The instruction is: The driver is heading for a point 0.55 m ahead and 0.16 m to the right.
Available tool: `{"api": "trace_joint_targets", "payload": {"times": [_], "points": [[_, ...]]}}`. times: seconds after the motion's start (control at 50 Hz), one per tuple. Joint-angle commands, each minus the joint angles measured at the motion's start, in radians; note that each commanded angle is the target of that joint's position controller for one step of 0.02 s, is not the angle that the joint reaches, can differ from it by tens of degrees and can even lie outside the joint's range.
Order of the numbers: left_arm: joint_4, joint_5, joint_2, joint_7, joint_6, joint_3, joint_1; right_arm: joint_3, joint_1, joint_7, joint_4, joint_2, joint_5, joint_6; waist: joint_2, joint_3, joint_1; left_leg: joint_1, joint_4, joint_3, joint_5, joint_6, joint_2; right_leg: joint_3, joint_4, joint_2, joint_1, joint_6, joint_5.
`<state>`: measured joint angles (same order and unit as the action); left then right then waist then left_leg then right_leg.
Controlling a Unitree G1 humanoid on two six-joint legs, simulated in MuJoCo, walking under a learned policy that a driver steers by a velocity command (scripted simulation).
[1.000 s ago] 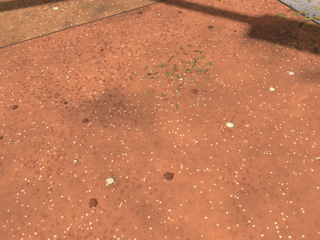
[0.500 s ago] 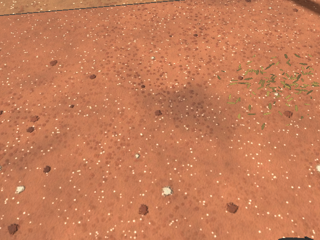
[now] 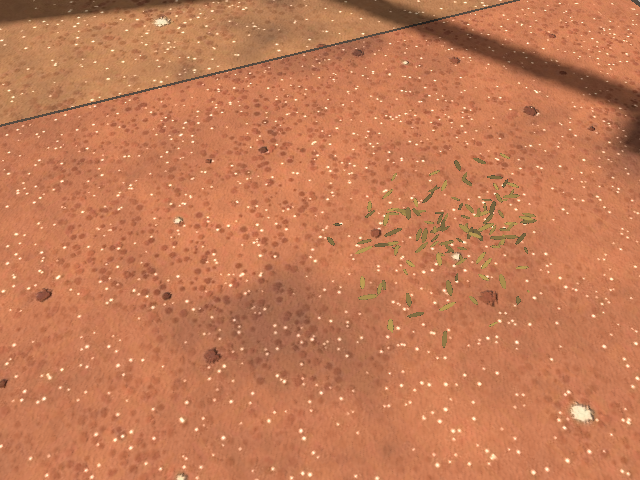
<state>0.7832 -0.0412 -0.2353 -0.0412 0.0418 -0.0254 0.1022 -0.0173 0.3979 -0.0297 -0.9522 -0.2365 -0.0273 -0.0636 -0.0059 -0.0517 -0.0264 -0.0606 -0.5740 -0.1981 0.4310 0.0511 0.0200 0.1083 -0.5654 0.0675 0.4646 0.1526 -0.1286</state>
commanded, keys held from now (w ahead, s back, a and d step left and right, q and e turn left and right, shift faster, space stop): w+e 0.64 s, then no key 0.36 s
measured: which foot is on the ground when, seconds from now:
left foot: down 0.00-0.00, up 0.02-0.46, down 0.48-0.94, up 0.96-1.00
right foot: down 0.00-0.48, up 0.50-0.92, down 0.94-1.00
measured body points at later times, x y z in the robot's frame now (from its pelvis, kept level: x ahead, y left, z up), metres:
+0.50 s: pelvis +0.29 +0.01 +0.01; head +0.33 +0.00 +0.45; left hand +0.35 +0.30 -0.12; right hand +0.45 -0.27 -0.07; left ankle +0.44 +0.08 -0.72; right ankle +0.11 -0.05 -0.71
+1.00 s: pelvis +0.48 -0.07 +0.01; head +0.51 -0.10 +0.46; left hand +0.75 +0.04 -0.09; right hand +0.37 -0.30 -0.13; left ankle +0.45 +0.08 -0.69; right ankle +0.53 -0.17 -0.72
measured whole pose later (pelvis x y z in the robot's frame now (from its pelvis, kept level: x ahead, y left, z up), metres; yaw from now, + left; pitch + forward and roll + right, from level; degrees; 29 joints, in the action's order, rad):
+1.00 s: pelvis +0.48 -0.07 +0.01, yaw -29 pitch +1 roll +1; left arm 0.76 -0.03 -0.21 -0.02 0.04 0.00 0.09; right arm -0.02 0.35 -0.01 -0.88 -0.24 0.00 -0.03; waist -0.01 -0.07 -0.06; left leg 0.20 -0.78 -0.08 0.52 0.01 -0.02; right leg 0.01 -0.55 0.04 0.42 0.08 -0.13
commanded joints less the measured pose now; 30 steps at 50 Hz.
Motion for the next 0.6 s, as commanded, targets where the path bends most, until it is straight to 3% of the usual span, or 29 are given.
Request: {"api": "trace_joint_targets", "payload": {"times": [0.02, 0.04, 0.06, 0.08, 0.1, 0.14, 0.18, 0.28, 0.38, 0.42, 0.46, 0.48, 0.5, 0.52, 0.54, 0.56, 0.58, 0.6], "points": [[0.035, 0.016, -0.308, 0.025, -0.008, -0.100, 0.361, -0.026, -0.010, 0.019, 0.157, -0.117, 0.016, -0.026, 0.222, 0.360, 0.118, 0.701, -0.926, 0.155, 0.113, -0.025, 0.078, -0.891, 0.208, -0.425, -0.803, 0.326, 0.043], [0.042, 0.044, -0.270, 0.025, -0.012, -0.098, 0.320, -0.026, -0.098, 0.024, 0.169, -0.142, -0.002, -0.035, 0.053, 0.252, 0.127, 0.798, -0.907, 0.284, 0.004, -0.009, -0.014, -0.754, 0.239, -0.381, -0.729, 0.286, 0.007], [0.036, 0.043, -0.220, 0.030, -0.014, -0.086, 0.268, -0.021, -0.130, 0.029, 0.188, -0.138, 0.009, -0.048, 0.015, 0.133, 0.099, 0.791, -0.828, 0.268, -0.078, -0.012, -0.054, -0.639, 0.276, -0.358, -0.578, 0.246, 0.032], [0.035, 0.037, -0.172, 0.031, -0.013, -0.074, 0.225, -0.022, -0.128, 0.029, 0.182, -0.136, 0.007, -0.047, -0.046, 0.053, 0.052, 0.744, -0.732, 0.257, -0.103, -0.019, -0.087, -0.555, 0.305, -0.308, -0.448, 0.197, 0.104], [0.034, 0.040, -0.150, 0.035, -0.008, -0.065, 0.199, -0.021, -0.125, 0.029, 0.185, -0.132, -0.010, -0.030, -0.048, 0.020, 0.020, 0.693, -0.674, 0.255, -0.105, -0.038, -0.104, -0.491, 0.321, -0.261, -0.357, 0.171, 0.178], [0.032, 0.042, -0.151, 0.034, 0.010, -0.062, 0.193, -0.015, -0.095, 0.036, 0.186, -0.110, -0.028, 0.010, -0.008, 0.037, -0.007, 0.624, -0.596, 0.235, -0.114, -0.070, -0.112, -0.414, 0.340, -0.206, -0.280, 0.155, 0.262], [0.038, 0.043, -0.183, 0.032, 0.020, -0.070, 0.215, -0.012, -0.130, 0.041, 0.208, -0.099, -0.027, 0.026, 0.013, 0.035, -0.007, 0.631, -0.508, 0.210, -0.164, -0.094, -0.114, -0.378, 0.356, -0.172, -0.247, 0.148, 0.292], [0.051, 0.045, -0.194, 0.034, 0.015, -0.078, 0.306, -0.006, -0.338, 0.046, 0.283, -0.096, -0.016, 0.027, 0.062, 0.015, 0.074, 0.699, -0.234, 0.194, -0.369, -0.118, -0.099, -0.382, 0.342, -0.130, -0.311, 0.085, 0.278], [0.050, 0.028, -0.210, 0.046, 0.008, -0.084, 0.365, 0.001, -0.462, 0.050, 0.334, -0.110, -0.004, 0.010, 0.076, 0.022, 0.123, 0.690, -0.064, 0.206, -0.392, -0.094, -0.051, -0.452, 0.261, -0.164, -0.437, 0.069, 0.365], [0.032, 0.023, -0.226, 0.054, 0.009, -0.088, 0.325, -0.005, -0.414, 0.048, 0.330, -0.136, -0.001, 0.001, 0.086, 0.029, 0.084, 0.580, 0.014, 0.229, -0.347, -0.071, -0.036, -0.488, 0.218, -0.182, -0.431, 0.039, 0.380], [0.013, 0.022, -0.243, 0.049, 0.016, -0.091, 0.263, -0.025, -0.233, 0.033, 0.275, -0.180, 0.001, -0.011, 0.075, 0.095, -0.005, 0.316, 0.080, 0.215, -0.280, -0.036, 0.008, -0.484, 0.062, -0.148, -0.370, -0.002, 0.498], [0.011, 0.033, -0.222, 0.039, 0.024, -0.084, 0.255, -0.039, -0.099, 0.020, 0.246, -0.217, -0.009, -0.026, 0.011, 0.177, -0.074, 0.111, 0.130, 0.264, -0.275, -0.003, -0.055, -0.429, -0.139, -0.080, -0.296, -0.028, 0.437], [-0.025, 0.056, -0.132, 0.034, 0.033, -0.059, 0.287, -0.059, 0.042, 0.002, 0.249, -0.297, -0.034, -0.028, -0.126, 0.335, -0.107, -0.135, 0.176, 0.548, -0.027, 0.054, -0.318, -0.324, -0.434, -0.002, -0.132, -0.056, 0.105], [-0.050, 0.056, -0.109, 0.033, 0.027, -0.051, 0.389, -0.075, -0.011, 0.005, 0.252, -0.350, -0.032, -0.010, -0.334, 0.372, -0.017, -0.214, 0.302, 0.975, 0.003, 0.149, -0.481, -0.237, -0.607, 0.098, 0.112, -0.071, -0.455], [-0.008, 0.022, -0.177, 0.043, 0.007, -0.058, 0.362, -0.061, -0.078, 0.010, 0.262, -0.246, -0.018, 0.001, -0.145, 0.232, 0.003, -0.089, 0.295, 0.918, 0.120, 0.148, -0.448, -0.240, -0.692, -0.006, 0.182, -0.063, -0.365], [-0.009, 0.015, -0.180, 0.032, 0.002, -0.060, 0.291, -0.042, -0.129, 0.014, 0.271, -0.165, -0.008, 0.001, -0.040, 0.121, -0.001, 0.040, 0.312, 0.747, 0.067, 0.129, -0.393, -0.225, -0.670, -0.038, 0.168, -0.069, -0.271], [-0.015, 0.016, -0.160, 0.024, -0.002, -0.057, 0.260, -0.034, -0.157, 0.016, 0.268, -0.135, -0.011, 0.000, -0.032, 0.072, 0.013, 0.117, 0.338, 0.611, -0.060, 0.105, -0.342, -0.211, -0.631, -0.067, 0.147, -0.078, -0.223], [-0.020, 0.006, -0.152, 0.014, -0.011, -0.057, 0.244, -0.031, -0.146, 0.014, 0.254, -0.129, -0.009, -0.005, -0.075, 0.048, 0.018, 0.159, 0.353, 0.514, -0.168, 0.092, -0.309, -0.200, -0.607, -0.088, 0.133, -0.087, -0.208]]}}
